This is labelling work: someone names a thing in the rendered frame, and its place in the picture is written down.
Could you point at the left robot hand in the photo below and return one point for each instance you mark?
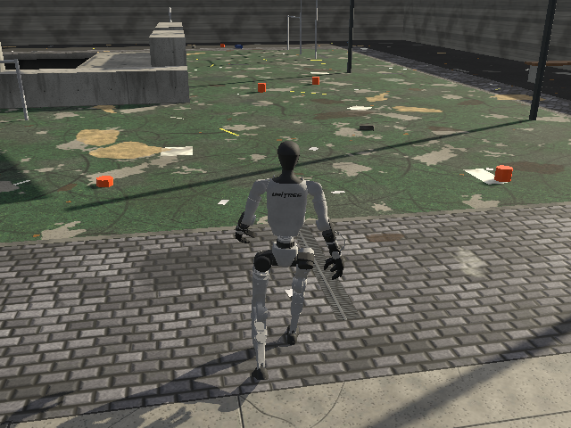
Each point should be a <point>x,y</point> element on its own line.
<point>244,240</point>

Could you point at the right robot thigh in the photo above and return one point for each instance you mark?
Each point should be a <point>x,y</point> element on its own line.
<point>305,261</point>

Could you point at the right robot hand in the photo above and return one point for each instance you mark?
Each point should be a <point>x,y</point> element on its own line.
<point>339,266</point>

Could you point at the robot right shin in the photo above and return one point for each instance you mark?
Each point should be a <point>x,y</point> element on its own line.
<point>296,306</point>

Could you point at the left robot forearm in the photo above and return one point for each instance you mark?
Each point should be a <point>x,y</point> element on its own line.
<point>241,228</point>

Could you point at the right robot forearm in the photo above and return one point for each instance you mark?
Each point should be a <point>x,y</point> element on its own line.
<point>331,241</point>

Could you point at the left robot upper arm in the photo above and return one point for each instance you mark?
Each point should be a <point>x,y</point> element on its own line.
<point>258,187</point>

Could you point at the right robot upper arm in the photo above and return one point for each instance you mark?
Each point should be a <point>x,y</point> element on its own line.
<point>320,204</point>

